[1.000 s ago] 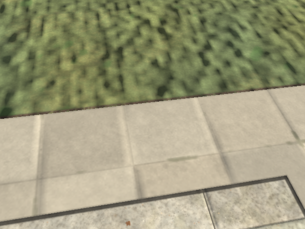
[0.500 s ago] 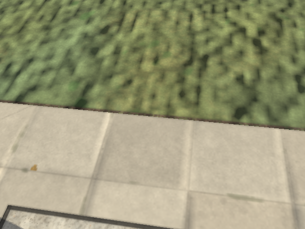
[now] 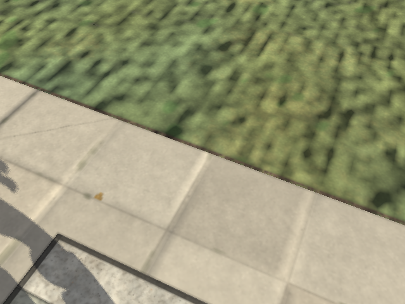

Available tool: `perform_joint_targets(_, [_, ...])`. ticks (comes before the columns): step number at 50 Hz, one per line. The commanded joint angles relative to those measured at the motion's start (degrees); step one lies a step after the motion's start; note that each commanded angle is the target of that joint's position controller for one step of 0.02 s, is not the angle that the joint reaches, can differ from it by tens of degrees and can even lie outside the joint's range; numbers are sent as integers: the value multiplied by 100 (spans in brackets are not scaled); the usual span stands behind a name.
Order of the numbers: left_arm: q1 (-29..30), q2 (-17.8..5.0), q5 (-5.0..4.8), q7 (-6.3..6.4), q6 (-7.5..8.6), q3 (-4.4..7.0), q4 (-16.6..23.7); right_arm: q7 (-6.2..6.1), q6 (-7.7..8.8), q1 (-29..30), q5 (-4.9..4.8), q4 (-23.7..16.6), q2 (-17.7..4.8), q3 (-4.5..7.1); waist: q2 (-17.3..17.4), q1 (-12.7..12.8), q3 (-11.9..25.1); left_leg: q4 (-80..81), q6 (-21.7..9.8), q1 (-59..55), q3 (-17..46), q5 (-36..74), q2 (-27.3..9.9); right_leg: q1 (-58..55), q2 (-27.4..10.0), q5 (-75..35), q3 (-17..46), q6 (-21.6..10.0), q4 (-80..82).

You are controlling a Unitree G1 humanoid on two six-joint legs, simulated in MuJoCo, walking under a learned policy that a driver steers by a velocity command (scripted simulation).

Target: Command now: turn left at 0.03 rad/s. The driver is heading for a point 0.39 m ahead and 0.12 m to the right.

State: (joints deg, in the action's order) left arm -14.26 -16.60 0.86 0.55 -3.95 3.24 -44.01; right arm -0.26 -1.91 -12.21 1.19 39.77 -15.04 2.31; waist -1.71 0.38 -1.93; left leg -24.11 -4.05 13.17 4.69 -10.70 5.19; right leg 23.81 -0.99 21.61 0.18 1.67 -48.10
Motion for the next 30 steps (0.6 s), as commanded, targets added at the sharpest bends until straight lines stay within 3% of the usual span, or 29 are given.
perform_joint_targets(1, [56,-190,-47,-6,56,-25,246,-49,96,-109,82,-133,-524,53,930,-196,407,612,-770,-218,981,1152,-1521,-696,55,102,-54,-142,942])
perform_joint_targets(2, [20,-228,-68,2,68,-21,216,-64,93,-83,80,-78,-624,63,902,-158,341,528,-744,-121,994,1125,-1544,-912,128,25,-85,-197,1246])
perform_joint_targets(4, [-143,-274,-49,9,161,-29,169,-120,73,28,-14,-4,-824,107,626,86,235,180,-511,95,902,1132,-1470,-1454,190,-893,-71,-325,2437])
perform_joint_targets(5, [-130,-437,8,22,244,-14,190,-150,93,-29,-21,-5,-806,107,375,45,269,-49,-284,202,842,940,-1339,-1657,-103,-1295,422,-399,2725])
perform_joint_targets(6, [-195,-803,85,38,329,28,253,-161,104,-114,-11,-109,-653,83,-351,-99,421,-808,-56,341,408,439,-878,-1739,-950,-2039,1544,-578,3030])
perform_joint_targets(7, [103,-1095,-59,-12,333,134,202,-163,58,-47,-42,-125,-516,60,-1090,-266,56,-796,159,445,-235,-721,-171,-1119,-1399,-2859,2180,-1126,3000])
perform_joint_targets(8, [81,-900,-68,-63,340,111,242,-193,38,-13,3,-69,-615,67,-1030,-130,42,-1098,215,456,-320,-1111,-172,-1121,-1512,-2937,2383,-1341,3083])
perform_joint_targets(9, [11,-843,-55,-77,339,112,224,-185,37,89,-16,-54,-619,94,-1019,-25,65,-1403,219,583,-343,-1353,-95,-1210,-1438,-2874,2369,-1398,3085])
perform_joint_targets(10, [-54,-843,-11,-62,311,133,198,-163,36,204,-56,-66,-618,114,-910,55,73,-1804,246,791,-301,-1620,-77,-1331,-1333,-2789,2339,-1431,3078])
perform_joint_targets(13, [-107,-915,-44,-2,242,238,134,-124,32,235,-66,-114,-472,106,-614,52,197,-2277,387,1195,-197,-1671,-170,-1669,-1062,-2948,2145,-1431,2921])
perform_joint_targets(16, [-4,-869,-41,-30,154,302,165,-153,58,264,-90,-147,-383,67,-621,116,358,-1878,490,1031,-287,-1511,-129,-1681,-833,-2758,2129,-1349,2805])
perform_joint_targets(18, [123,-901,-33,-68,102,346,191,-171,80,138,-116,-154,-398,61,-729,86,439,-1328,468,633,-329,-1360,-74,-1494,-744,-2650,2248,-1255,2741])
perform_joint_targets(20, [453,-914,-76,-96,65,366,266,-214,126,-301,-89,-41,-392,65,-695,-188,493,-117,388,-196,-416,-682,0,-1056,-512,-2403,2262,-975,2505])
perform_joint_targets(21, [510,-811,-107,-85,79,341,315,-258,166,-476,-35,4,-567,112,-497,-251,504,520,312,-749,-164,-404,-259,-590,-279,-1732,2183,-686,2291])
perform_joint_targets(22, [309,-470,-108,-86,113,257,386,-306,181,-553,57,-46,-1076,209,574,-146,525,1187,33,-1158,1100,-977,-1534,66,245,-441,1611,-369,1384])
perform_joint_targets(23, [153,-353,-63,-36,132,238,442,-276,128,-31,64,-224,-1636,324,1692,-3,290,1418,-630,-666,2355,-559,-2675,767,1072,1058,478,-185,337])
perform_joint_targets(24, [261,-793,101,-30,115,324,391,-236,118,-156,112,-207,-1326,267,1167,-80,221,1212,-1019,-229,2258,126,-2846,586,561,1152,600,-194,-765])
perform_joint_targets(25, [208,-843,65,-67,94,380,266,-214,138,74,70,-234,-899,136,698,99,104,1101,-971,-69,1676,520,-2480,470,513,836,668,-222,-1189])
perform_joint_targets(26, [48,-789,46,-111,52,380,152,-206,143,331,51,-277,-731,84,616,235,-5,995,-788,-22,1048,853,-2093,425,466,511,569,-186,-1479])
perform_joint_targets(28, [-55,-685,31,-220,-3,340,98,-248,184,347,44,-283,-729,78,933,208,98,796,-632,-476,393,1584,-1732,613,434,210,374,-59,-1582])
perform_joint_targets(30, [188,-628,2,-274,-21,294,185,-244,185,-5,43,-187,-781,108,928,-16,183,656,-704,-905,211,1986,-1778,738,407,187,241,65,-1351])
